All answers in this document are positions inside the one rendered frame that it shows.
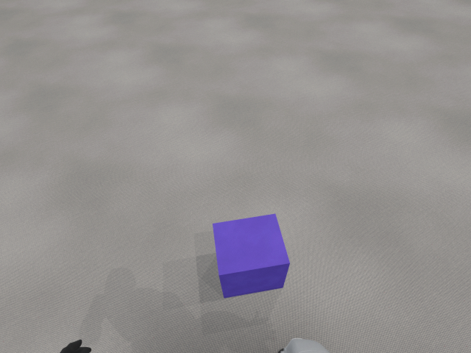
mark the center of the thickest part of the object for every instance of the carton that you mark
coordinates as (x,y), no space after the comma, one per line
(251,255)

